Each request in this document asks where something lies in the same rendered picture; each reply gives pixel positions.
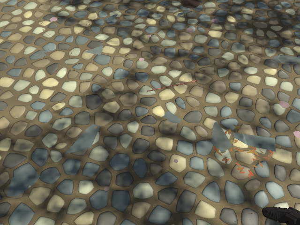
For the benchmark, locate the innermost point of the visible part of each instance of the robot right hand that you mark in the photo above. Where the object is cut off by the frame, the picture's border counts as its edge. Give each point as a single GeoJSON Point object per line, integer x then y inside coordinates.
{"type": "Point", "coordinates": [290, 216]}

